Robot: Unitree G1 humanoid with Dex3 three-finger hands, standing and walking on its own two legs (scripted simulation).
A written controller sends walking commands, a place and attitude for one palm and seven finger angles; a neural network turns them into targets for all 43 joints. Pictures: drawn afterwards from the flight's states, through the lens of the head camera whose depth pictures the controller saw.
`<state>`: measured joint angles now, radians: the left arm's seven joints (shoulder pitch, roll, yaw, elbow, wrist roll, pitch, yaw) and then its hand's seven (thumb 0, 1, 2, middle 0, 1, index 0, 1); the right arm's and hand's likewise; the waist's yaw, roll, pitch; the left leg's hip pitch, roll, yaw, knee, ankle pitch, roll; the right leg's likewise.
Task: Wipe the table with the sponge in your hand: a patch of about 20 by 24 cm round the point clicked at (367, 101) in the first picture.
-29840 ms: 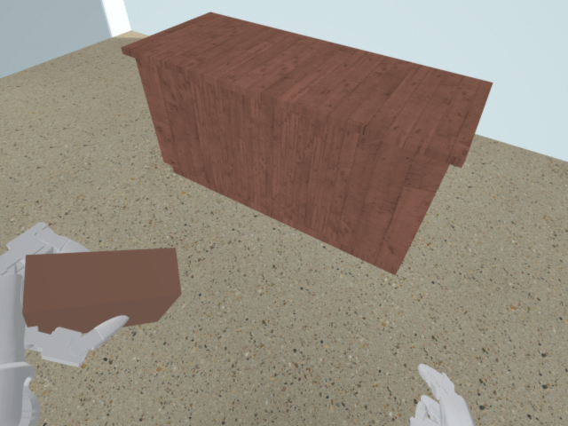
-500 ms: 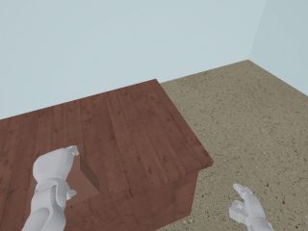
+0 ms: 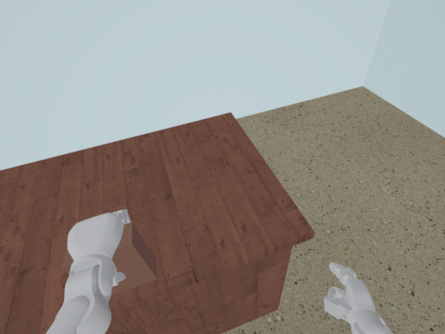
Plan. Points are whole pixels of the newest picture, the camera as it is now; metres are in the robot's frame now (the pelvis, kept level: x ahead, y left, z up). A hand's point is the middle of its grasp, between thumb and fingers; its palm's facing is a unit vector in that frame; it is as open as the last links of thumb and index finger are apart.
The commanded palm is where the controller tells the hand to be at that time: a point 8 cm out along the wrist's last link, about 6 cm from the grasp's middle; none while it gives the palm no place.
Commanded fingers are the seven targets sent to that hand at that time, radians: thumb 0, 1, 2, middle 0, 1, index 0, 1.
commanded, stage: lower the sponge onto the table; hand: left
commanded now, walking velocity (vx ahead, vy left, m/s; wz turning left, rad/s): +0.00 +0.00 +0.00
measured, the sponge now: (119, 267) +0.23 +0.26 -0.02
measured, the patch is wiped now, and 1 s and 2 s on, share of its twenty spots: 0.00 0.00 0.25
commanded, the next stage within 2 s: wipe forward along the first lane in 0.64 s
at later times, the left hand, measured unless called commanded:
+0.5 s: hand (111, 257) +0.23 +0.26 +0.01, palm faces -0.05 -0.12 -0.99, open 9.5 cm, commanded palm +0.21 +0.26 +0.07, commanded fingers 0.00 0.10 1.30 -1.20 -1.60 -1.20 -1.60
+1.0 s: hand (112, 247) +0.25 +0.27 +0.01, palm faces -0.09 -0.08 -0.99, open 9.6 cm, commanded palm +0.24 +0.28 +0.05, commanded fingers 0.00 0.10 1.30 -1.20 -1.60 -1.20 -1.60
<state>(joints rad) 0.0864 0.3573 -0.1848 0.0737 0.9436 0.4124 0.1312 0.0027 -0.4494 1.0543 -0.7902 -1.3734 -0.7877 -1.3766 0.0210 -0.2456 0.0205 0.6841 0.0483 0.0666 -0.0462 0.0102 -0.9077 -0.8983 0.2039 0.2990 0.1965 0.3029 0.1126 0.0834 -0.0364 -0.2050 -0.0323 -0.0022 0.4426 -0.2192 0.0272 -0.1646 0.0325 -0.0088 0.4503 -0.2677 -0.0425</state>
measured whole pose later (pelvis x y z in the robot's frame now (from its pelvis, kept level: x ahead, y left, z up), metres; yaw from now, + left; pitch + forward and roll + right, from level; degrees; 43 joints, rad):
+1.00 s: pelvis -0.01 -0.02 -0.01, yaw +0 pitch +2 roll +0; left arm -0.05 0.37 -0.11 0.35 0.96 0.32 0.19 -0.01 -0.51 1.12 -0.82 -1.35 -0.82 -1.34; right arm 0.08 -0.26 0.00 0.72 0.07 0.07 -0.08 0.01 -0.91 -0.90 0.20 0.30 0.20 0.30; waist 0.09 0.07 -0.07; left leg -0.32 -0.01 -0.02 0.52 -0.24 0.01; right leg -0.28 0.05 -0.02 0.53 -0.29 -0.06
